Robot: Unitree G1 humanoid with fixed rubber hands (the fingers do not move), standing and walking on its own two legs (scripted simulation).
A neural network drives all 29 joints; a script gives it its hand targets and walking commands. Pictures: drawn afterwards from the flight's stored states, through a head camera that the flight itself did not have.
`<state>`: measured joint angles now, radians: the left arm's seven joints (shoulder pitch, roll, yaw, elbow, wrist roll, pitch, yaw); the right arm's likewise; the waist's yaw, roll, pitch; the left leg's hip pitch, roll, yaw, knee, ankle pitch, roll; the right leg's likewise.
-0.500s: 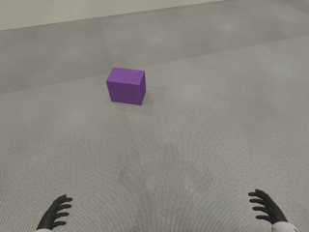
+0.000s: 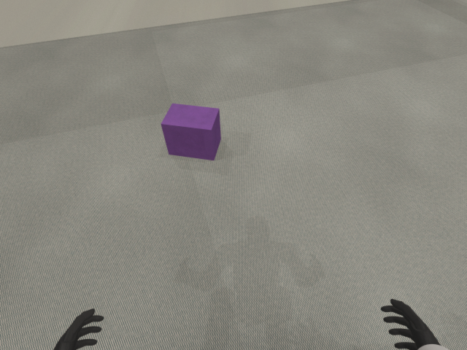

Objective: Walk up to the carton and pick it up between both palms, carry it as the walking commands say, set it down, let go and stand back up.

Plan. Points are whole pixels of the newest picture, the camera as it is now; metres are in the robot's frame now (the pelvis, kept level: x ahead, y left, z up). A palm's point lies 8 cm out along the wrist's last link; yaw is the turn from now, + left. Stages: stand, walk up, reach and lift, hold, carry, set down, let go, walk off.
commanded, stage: stand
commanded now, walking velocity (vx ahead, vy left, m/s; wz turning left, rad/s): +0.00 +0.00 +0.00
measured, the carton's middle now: (193, 132) +1.33 +0.24 -0.64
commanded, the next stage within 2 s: walk up in 0.50 s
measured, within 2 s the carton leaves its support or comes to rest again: neither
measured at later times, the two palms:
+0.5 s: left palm out of the picture +0.11 +0.31 -0.08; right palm out of the picture +0.11 -0.31 -0.08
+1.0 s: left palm out of the picture +0.00 +0.33 -0.12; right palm (355, 318) +0.19 -0.20 -0.09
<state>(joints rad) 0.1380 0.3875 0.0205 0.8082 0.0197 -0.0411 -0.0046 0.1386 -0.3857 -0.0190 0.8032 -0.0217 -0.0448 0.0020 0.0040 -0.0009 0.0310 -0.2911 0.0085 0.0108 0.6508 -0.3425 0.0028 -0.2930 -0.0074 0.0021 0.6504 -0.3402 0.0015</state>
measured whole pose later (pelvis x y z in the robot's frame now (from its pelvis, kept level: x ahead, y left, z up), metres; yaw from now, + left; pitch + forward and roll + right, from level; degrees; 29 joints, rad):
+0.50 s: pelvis +0.00 +0.00 +0.02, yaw +0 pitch -2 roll +0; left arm 0.09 0.39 0.00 0.98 0.01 -0.03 0.00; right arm 0.09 -0.39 -0.01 0.98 -0.02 -0.03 0.00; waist 0.00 0.00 0.04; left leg -0.16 0.01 0.01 0.42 -0.22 0.00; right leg -0.17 -0.01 0.00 0.43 -0.22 0.00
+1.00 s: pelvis +0.05 +0.05 +0.01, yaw +5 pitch +1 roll -1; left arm 0.35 0.30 0.05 1.03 0.04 -0.03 -0.02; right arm 0.16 -0.29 -0.03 0.91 -0.01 -0.01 0.06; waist 0.06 -0.02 0.01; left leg -0.27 0.07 0.08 0.52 -0.32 -0.02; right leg -0.15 -0.11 -0.07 0.48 -0.36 0.02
